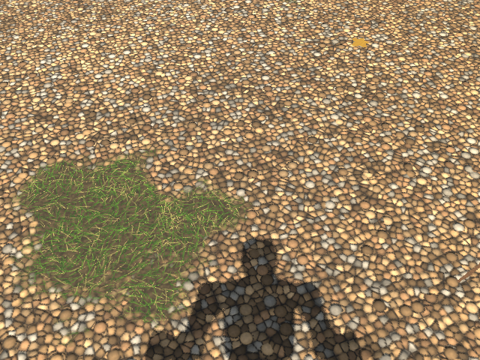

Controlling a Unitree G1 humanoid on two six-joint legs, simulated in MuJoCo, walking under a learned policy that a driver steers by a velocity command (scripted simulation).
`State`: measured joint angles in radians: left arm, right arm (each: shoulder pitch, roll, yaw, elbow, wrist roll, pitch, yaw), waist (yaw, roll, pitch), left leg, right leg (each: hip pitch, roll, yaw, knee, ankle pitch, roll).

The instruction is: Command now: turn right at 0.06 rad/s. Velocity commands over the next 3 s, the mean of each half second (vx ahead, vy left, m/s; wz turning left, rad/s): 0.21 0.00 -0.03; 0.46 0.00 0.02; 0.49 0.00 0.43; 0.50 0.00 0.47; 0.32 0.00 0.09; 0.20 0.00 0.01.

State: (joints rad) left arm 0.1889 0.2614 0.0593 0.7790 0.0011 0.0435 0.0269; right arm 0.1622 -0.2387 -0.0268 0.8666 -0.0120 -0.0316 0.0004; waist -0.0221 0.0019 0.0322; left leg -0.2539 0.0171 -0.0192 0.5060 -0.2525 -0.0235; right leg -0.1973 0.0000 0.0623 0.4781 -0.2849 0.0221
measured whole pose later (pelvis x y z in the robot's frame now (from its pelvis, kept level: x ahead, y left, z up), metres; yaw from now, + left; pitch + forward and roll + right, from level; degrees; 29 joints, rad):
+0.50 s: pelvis +0.07 +0.03 +0.01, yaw +0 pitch +1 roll -1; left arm 0.22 0.28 0.07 0.82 -0.03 -0.07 0.00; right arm 0.39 -0.25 -0.04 0.97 0.00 -0.10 0.02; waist -0.05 -0.03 0.00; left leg -0.10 -0.02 0.03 0.36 -0.27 0.05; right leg -0.50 -0.05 0.01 1.03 -0.27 -0.05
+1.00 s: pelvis +0.33 -0.04 +0.00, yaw +2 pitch +0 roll -2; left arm 0.22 0.26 0.06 0.87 0.01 -0.10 -0.04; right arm 0.27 -0.30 -0.06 0.88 0.03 -0.08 -0.01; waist 0.00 0.05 0.05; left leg -0.51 0.10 -0.05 1.16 -0.29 0.04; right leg -0.23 0.07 -0.08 0.36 -0.14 -0.07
